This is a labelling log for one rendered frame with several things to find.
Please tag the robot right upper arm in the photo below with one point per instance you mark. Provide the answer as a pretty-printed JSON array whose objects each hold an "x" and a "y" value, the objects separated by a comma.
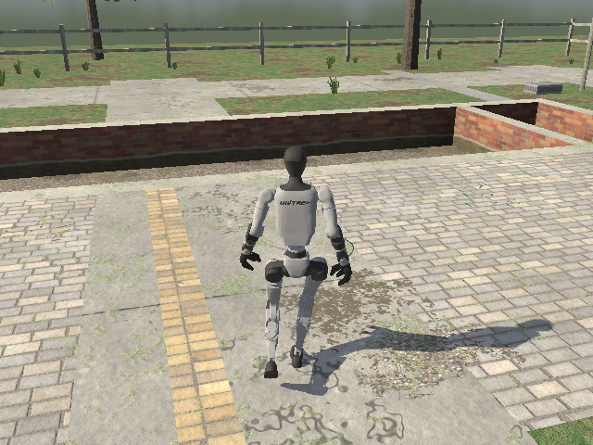
[{"x": 325, "y": 196}]

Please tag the robot left upper arm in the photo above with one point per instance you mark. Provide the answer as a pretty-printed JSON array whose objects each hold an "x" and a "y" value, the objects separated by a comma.
[{"x": 266, "y": 196}]

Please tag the robot right forearm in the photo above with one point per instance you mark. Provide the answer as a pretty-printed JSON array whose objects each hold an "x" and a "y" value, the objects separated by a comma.
[{"x": 340, "y": 248}]

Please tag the right robot hand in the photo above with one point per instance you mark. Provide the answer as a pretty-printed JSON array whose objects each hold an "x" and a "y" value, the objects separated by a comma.
[{"x": 346, "y": 270}]

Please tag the left robot hand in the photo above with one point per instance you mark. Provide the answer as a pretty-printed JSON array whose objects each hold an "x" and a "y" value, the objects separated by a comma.
[{"x": 253, "y": 257}]

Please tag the robot head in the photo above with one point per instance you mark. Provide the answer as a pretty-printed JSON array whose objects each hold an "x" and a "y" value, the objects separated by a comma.
[{"x": 295, "y": 159}]

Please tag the robot left forearm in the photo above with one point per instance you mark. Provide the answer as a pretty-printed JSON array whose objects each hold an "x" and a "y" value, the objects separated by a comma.
[{"x": 249, "y": 243}]

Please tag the right robot foot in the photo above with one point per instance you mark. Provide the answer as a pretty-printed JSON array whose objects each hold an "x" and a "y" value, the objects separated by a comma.
[{"x": 296, "y": 360}]

